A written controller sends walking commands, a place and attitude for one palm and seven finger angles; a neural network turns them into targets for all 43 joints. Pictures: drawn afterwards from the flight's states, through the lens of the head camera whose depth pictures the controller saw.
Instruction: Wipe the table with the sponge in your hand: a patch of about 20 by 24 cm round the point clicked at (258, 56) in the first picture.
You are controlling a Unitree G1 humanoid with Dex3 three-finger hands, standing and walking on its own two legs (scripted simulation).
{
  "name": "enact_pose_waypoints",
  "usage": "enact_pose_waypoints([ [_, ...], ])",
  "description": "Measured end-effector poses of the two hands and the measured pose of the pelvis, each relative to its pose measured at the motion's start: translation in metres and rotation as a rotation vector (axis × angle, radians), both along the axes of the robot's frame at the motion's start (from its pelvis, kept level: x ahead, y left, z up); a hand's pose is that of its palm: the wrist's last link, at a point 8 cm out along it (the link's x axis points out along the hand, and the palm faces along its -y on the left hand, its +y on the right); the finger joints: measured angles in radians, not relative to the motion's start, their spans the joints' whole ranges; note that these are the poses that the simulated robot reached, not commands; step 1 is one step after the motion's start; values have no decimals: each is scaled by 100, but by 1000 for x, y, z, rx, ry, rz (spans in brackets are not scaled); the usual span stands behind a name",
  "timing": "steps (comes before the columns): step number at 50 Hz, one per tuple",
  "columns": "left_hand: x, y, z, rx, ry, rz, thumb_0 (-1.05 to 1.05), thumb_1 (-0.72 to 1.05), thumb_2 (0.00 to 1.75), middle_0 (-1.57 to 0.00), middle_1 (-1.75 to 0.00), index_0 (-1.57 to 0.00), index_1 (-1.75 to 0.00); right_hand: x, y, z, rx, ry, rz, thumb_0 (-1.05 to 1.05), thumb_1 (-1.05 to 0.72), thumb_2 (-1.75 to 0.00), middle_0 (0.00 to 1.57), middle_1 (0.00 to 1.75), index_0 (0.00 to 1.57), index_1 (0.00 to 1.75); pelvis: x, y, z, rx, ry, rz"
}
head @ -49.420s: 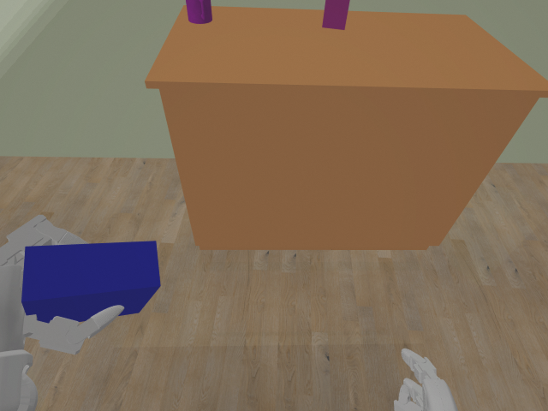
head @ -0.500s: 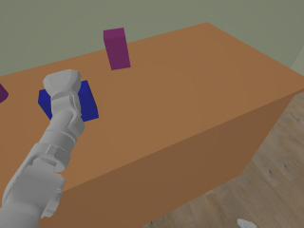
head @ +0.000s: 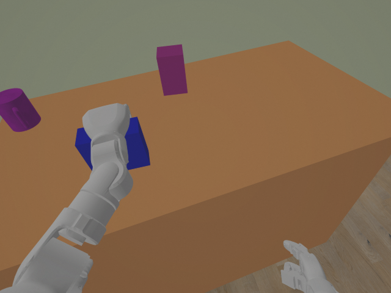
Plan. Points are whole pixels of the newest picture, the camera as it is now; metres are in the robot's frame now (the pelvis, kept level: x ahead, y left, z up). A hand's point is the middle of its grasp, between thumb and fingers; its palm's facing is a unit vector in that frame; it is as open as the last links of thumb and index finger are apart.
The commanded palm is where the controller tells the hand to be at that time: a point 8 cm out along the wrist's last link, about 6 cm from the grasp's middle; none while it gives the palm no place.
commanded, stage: wipe back along the third lane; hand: left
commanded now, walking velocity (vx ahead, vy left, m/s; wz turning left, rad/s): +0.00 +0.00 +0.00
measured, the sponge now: (118, 153) +0.37 +0.23 +0.10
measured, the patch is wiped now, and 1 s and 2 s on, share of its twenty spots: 1.00 1.00 1.00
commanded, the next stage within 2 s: slide back across to the middle lane in 0.76 s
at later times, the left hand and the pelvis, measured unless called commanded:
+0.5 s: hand (122, 156) +0.33 +0.19 +0.14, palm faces +0.13 -0.05 -0.99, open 9.5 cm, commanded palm +0.28 +0.19 +0.17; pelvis -0.01 -0.02 +0.00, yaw -1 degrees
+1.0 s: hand (118, 171) +0.29 +0.19 +0.15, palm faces +0.19 -0.13 -0.97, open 9.5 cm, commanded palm +0.24 +0.19 +0.18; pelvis -0.02 -0.02 +0.00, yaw -2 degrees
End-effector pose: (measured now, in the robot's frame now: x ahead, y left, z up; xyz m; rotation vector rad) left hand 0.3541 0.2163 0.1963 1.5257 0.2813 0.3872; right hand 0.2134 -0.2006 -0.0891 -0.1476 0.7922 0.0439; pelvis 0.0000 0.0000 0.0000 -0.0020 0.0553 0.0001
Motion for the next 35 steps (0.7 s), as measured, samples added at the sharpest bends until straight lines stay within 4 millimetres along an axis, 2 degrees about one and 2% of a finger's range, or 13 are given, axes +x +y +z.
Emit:
enact_pose_waypoints([
  [11,-26,-17,0,-17,-35,-27,0,-47,110,-71,-146,-77,-145,-12,-10,-8,18,19,-5,1,-90,-90,20,30,20,30,-4,-5,-1,5,-28,-8],
  [27,-58,-30,0,-42,-66,-42,1,-46,109,-70,-147,-76,-146,6,-18,14,38,-91,9,1,-90,-90,20,30,20,30,-11,-17,0,10,-64,-25],
  [35,-72,-32,0,-64,-81,-41,2,-46,109,-70,-147,-76,-146,10,-18,19,46,-114,22,1,-90,-90,20,30,20,30,-14,-21,0,11,-74,-29],
])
